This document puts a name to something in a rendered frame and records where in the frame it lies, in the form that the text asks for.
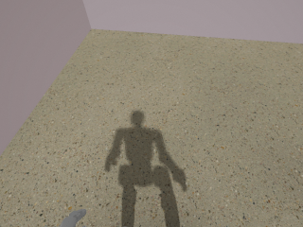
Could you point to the left robot hand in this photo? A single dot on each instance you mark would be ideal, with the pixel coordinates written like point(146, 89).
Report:
point(73, 218)

